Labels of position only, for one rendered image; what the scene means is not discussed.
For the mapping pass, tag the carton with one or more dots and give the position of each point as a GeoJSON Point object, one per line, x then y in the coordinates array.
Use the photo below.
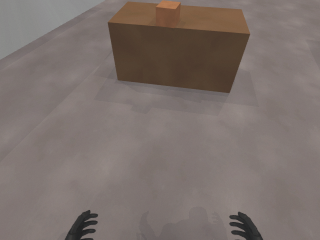
{"type": "Point", "coordinates": [168, 13]}

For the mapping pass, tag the pedestal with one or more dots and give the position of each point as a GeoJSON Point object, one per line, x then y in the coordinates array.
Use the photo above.
{"type": "Point", "coordinates": [202, 52]}

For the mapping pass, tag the left robot hand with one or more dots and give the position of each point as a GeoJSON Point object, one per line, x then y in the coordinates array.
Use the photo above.
{"type": "Point", "coordinates": [76, 231]}

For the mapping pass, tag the right robot hand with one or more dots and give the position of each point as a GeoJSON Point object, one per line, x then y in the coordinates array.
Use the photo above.
{"type": "Point", "coordinates": [251, 231]}

